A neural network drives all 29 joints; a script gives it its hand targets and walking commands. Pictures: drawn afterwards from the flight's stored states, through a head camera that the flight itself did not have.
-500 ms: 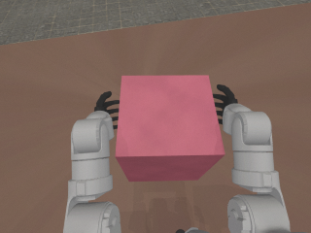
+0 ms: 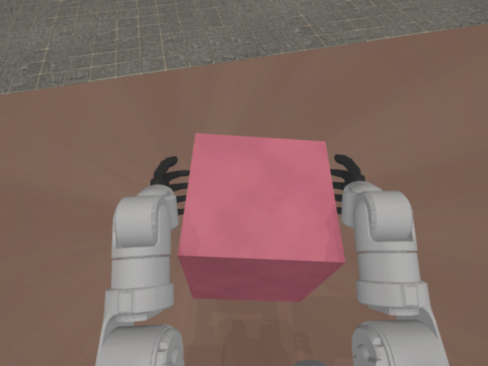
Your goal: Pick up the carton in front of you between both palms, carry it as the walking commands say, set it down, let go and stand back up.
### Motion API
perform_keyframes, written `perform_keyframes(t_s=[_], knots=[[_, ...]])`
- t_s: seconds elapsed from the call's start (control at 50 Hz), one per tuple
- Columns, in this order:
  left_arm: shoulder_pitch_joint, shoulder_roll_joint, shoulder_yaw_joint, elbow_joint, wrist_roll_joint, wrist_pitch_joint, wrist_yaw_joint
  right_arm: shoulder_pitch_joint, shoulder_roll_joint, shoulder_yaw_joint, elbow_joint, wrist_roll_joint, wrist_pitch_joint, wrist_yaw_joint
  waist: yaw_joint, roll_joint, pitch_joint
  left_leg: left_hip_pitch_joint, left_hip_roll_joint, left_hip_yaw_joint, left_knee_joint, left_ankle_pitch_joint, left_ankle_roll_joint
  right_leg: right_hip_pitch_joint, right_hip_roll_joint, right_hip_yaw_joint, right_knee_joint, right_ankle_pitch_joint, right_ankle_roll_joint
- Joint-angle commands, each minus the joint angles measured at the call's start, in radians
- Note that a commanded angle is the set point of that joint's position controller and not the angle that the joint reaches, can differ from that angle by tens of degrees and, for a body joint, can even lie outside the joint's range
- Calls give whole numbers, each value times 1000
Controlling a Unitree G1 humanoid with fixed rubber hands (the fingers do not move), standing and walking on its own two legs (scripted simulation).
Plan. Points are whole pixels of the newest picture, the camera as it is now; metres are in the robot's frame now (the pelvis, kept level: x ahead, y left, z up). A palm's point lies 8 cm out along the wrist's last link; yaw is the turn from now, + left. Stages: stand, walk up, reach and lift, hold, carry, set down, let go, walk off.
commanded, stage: carry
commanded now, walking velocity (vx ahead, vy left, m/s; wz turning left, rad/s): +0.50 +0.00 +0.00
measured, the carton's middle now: (253, 226) +0.36 -0.01 -0.01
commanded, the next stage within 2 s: none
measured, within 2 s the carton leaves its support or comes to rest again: neither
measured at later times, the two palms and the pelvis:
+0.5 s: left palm (183, 98) +0.64 +0.12 +0.07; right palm (316, 81) +0.67 -0.17 +0.07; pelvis +0.30 -0.05 -0.02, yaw +1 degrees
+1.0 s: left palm (186, 40) +0.94 +0.13 +0.03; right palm (287, 29) +0.93 -0.15 +0.05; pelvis +0.58 +0.00 -0.04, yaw +0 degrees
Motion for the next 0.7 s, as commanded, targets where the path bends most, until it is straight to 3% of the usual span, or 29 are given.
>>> perform_keyframes(t_s=[0.0,0.08,0.2,0.22,0.24,0.26,0.28,0.3,0.32,0.34,0.36,0.38,0.4,0.42,0.48,0.54,0.58,0.68], knots=[[-748,-1140,-664,-153,-447,-50,-231,-893,1125,713,-212,575,-43,332,-17,60,-578,607,297,-385,-120,453,103,-205,-42,21,-96,41,16],[-730,-1114,-664,-210,-418,-52,-194,-861,1105,716,-232,573,-30,316,-40,99,-581,650,274,-301,-90,624,111,-253,-38,-23,-252,141,21],[-687,-1035,-678,-204,-390,-22,-191,-738,1058,699,-140,526,-8,317,-77,115,-518,655,171,-156,-31,707,62,-142,17,-111,-638,454,5],[-675,-1029,-675,-181,-387,-16,-199,-723,1054,698,-114,518,-7,319,-72,121,-506,625,165,-139,-14,702,48,-73,27,-120,-708,498,-8],[-665,-1022,-670,-156,-386,-11,-208,-715,1053,697,-88,511,-7,321,-48,130,-507,587,163,-124,28,724,26,31,38,-122,-766,532,-24],[-650,-1019,-662,-126,-385,-8,-217,-710,1056,697,-60,506,-7,323,-2,119,-523,539,151,-83,116,725,-2,175,43,-138,-831,602,-39],[-640,-1015,-651,-102,-384,-7,-228,-704,1060,695,-30,502,-8,326,44,85,-546,435,133,-45,235,631,-28,358,14,-136,-854,668,-49],[-615,-1008,-630,-73,-386,-5,-240,-712,1053,688,-6,502,-10,328,83,-4,-586,249,105,-40,393,300,-46,564,-132,11,-757,842,-59],[-632,-987,-614,-44,-373,-5,-247,-717,1086,685,20,499,-5,331,72,-197,-671,-26,7,-65,581,-316,-70,831,-375,346,-616,1180,-171],[-605,-993,-602,6,-380,-6,-252,-707,1093,659,46,493,-2,327,105,-302,-723,-246,-50,-117,813,-462,-80,939,-442,564,-689,844,-305],[-614,-1038,-601,-2,-405,-13,-263,-728,1087,659,34,485,-6,322,109,-235,-663,-320,-1,-143,825,-419,-60,881,-384,534,-732,647,-274],[-674,-1073,-613,-46,-433,-19,-271,-755,1105,653,14,482,-13,317,109,-154,-613,-345,18,-143,783,-356,-51,811,-335,466,-754,610,-233],[-747,-1110,-633,-91,-467,-24,-277,-778,1119,645,-9,480,-21,309,97,-97,-572,-337,41,-142,720,-301,-56,737,-315,408,-768,662,-209],[-811,-1141,-648,-132,-501,-27,-279,-788,1127,637,-32,475,-26,299,90,-74,-562,-301,58,-142,663,-262,-61,676,-302,364,-788,649,-193],[-893,-1174,-679,-223,-559,-36,-278,-792,1134,634,-84,463,-37,266,82,-90,-571,-256,67,-114,550,-231,-74,625,-278,292,-804,647,-183],[-904,-1141,-675,-272,-570,-35,-273,-774,1114,632,-115,442,-41,238,99,-119,-579,-315,72,-89,447,-160,-85,671,-266,232,-775,792,-192],[-902,-1126,-683,-293,-570,-23,-268,-744,1099,638,-123,431,-32,227,105,-125,-580,-330,70,-77,377,-76,-86,698,-248,195,-753,874,-178],[-803,-1080,-665,-195,-526,-2,-274,-705,1056,650,-81,410,-8,234,143,-119,-537,-265,6,-5,80,145,-71,736,-160,90,-672,982,-138]])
